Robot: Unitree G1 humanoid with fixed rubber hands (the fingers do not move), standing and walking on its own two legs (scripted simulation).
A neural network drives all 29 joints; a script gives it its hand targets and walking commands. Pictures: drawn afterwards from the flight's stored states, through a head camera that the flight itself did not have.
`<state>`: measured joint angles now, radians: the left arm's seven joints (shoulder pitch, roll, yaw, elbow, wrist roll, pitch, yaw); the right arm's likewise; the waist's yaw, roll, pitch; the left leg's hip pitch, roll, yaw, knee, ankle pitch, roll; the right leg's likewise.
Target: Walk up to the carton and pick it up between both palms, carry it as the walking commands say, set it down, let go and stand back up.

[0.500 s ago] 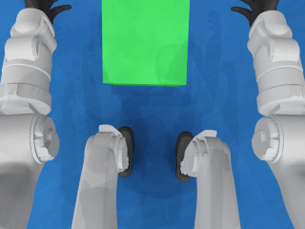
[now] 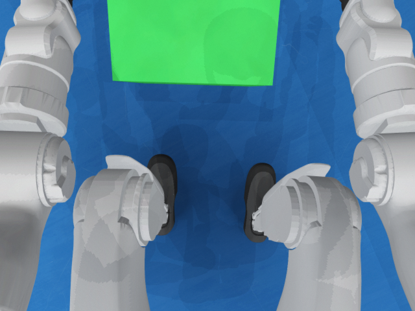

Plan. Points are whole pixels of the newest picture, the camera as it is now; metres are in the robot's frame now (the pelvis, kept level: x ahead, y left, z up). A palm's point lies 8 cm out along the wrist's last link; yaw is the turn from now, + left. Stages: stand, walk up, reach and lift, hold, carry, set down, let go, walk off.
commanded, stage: reach and lift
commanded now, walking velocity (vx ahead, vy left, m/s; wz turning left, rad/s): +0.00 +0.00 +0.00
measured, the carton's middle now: (196, 3) +0.56 +0.05 -0.28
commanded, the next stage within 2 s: none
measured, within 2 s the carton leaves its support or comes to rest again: leaves its support in 1.90 s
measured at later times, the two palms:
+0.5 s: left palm out of the picture +0.54 +0.23 -0.21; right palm out of the picture +0.56 -0.17 -0.21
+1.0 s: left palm out of the picture +0.54 +0.21 -0.21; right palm out of the picture +0.56 -0.12 -0.21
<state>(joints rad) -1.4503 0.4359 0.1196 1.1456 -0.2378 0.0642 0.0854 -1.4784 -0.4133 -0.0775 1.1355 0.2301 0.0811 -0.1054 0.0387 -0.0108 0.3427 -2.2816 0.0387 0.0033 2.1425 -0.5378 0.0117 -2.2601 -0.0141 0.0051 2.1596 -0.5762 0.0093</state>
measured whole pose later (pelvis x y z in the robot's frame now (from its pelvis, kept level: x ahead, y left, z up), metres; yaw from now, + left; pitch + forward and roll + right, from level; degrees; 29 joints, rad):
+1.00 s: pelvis -0.01 +0.00 -0.02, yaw +0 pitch +34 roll -1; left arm -1.60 0.43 0.02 1.26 -0.32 0.02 0.11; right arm -1.62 -0.35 0.01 1.21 0.25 0.05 -0.13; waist 0.04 0.01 0.49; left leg -2.29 0.04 0.00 2.22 -0.53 0.01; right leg -2.27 -0.01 0.01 2.24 -0.57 0.01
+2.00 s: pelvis +0.00 +0.00 -0.02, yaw +0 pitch +34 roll -1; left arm -1.48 0.36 0.03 1.08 -0.24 0.18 0.12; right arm -1.48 -0.33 -0.09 1.07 0.22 0.18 -0.15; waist 0.04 -0.03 0.40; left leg -2.27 0.02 -0.02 2.23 -0.55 -0.01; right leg -2.24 0.02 0.01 2.25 -0.60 0.02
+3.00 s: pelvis +0.00 +0.00 +0.06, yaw +0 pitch +47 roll -1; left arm -1.23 0.15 0.39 0.74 0.13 0.37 0.09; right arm -1.24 -0.12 -0.39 0.76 -0.10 0.34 -0.12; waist 0.02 -0.03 -0.02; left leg -2.24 0.01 -0.02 1.90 -0.48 -0.01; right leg -2.21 0.02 0.02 1.92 -0.52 0.03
